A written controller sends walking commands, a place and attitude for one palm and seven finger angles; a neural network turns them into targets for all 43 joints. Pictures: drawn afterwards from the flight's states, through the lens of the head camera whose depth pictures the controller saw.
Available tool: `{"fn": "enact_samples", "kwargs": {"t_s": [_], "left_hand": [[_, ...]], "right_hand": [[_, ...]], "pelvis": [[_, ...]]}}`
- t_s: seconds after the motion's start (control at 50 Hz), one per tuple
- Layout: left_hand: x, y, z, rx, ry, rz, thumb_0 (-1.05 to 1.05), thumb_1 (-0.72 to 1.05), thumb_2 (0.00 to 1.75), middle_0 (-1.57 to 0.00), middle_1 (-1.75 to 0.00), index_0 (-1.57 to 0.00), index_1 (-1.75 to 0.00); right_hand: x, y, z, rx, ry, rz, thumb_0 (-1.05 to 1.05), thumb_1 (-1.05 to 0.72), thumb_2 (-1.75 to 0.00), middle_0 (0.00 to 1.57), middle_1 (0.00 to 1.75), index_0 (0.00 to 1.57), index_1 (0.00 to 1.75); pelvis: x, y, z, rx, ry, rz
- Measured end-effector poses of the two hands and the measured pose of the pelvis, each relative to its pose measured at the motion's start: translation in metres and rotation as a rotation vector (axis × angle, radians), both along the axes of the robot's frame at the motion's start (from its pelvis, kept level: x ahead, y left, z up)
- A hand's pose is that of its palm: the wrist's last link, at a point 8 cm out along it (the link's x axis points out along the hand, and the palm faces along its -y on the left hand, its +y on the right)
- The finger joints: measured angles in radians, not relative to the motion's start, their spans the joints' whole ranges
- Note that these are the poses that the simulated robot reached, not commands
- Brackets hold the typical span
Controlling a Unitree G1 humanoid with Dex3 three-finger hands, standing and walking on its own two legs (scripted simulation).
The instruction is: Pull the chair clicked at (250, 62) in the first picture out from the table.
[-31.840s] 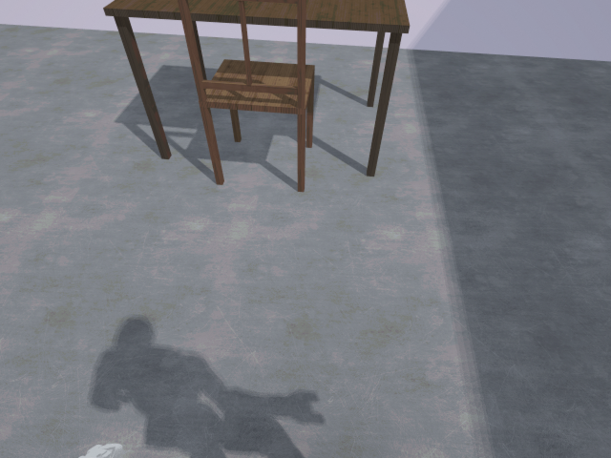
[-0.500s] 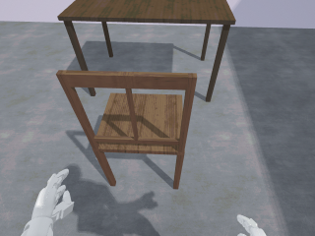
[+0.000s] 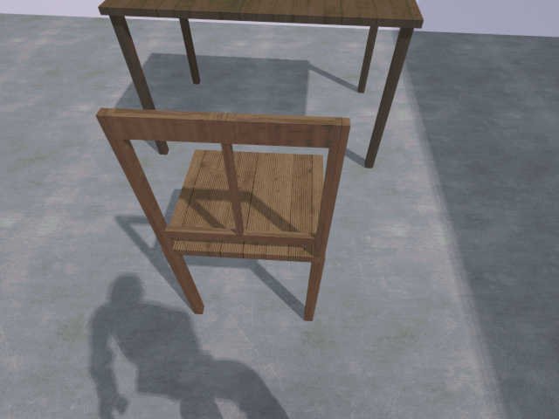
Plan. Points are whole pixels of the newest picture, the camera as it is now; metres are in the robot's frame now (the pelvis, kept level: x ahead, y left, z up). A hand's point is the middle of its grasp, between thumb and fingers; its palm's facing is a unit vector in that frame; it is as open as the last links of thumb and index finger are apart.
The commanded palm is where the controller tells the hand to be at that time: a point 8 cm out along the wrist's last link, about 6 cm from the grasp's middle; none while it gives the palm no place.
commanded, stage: let the arm hang, fingers relaxed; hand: left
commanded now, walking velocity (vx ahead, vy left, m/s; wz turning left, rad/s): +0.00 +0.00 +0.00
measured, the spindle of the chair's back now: (234, 193) +0.56 +0.14 -0.08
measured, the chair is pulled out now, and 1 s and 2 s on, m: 0.69 0.69 0.69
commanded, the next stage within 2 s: look to check the result in 0.46 s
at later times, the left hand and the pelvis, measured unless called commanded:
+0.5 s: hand out of the picture +0.00 +0.14 -0.17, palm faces +0.00 -0.98 -0.18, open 7.3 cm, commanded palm none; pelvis +0.00 -0.02 +0.00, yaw -1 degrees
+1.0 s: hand out of the picture -0.01 +0.14 -0.17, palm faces +0.01 -0.98 -0.18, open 7.3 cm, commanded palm none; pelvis +0.00 -0.03 +0.00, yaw -1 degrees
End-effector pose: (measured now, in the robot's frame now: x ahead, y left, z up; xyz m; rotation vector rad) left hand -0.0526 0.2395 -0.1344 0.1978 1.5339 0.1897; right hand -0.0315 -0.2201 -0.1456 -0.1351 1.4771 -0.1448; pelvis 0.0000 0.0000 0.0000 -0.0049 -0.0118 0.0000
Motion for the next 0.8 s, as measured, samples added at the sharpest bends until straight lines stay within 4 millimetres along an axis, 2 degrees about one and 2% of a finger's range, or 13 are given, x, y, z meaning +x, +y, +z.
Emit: {"fn": "enact_samples", "kwargs": {"t_s": [0.14, 0.26, 0.5, 0.8], "left_hand": [[0.018, -0.025, -0.004, -0.037, -0.061, -0.008, 0.00, 0.92, 0.90, -0.20, -0.29, -0.20, -0.30], [0.039, -0.045, -0.009, -0.069, -0.121, -0.025, 0.00, 0.92, 0.90, -0.20, -0.29, -0.20, -0.30], [0.046, -0.049, -0.010, -0.064, -0.130, -0.023, 0.00, 0.92, 0.90, -0.20, -0.29, -0.20, -0.30], [0.044, -0.053, -0.009, -0.062, -0.124, -0.018, 0.00, 0.92, 0.90, -0.20, -0.29, -0.20, -0.30]], "right_hand": [[0.008, 0.013, -0.007, 0.048, -0.037, -0.011, 0.00, -0.91, -0.90, 0.20, 0.30, 0.20, 0.30], [0.008, 0.008, -0.007, 0.044, -0.045, -0.023, 0.01, -0.92, -0.90, 0.20, 0.30, 0.20, 0.30], [0.001, -0.004, -0.004, 0.024, -0.027, -0.038, 0.00, -0.91, -0.90, 0.20, 0.30, 0.20, 0.30], [0.005, -0.005, -0.005, 0.033, -0.031, -0.035, 0.00, -0.91, -0.90, 0.20, 0.30, 0.20, 0.30]], "pelvis": [[-0.001, -0.005, 0.000, 0.005, -0.004, -0.007], [-0.001, -0.010, -0.001, 0.006, -0.007, -0.012], [-0.001, -0.020, -0.001, 0.003, -0.006, -0.012], [-0.001, -0.024, 0.000, 0.003, -0.008, -0.011]]}}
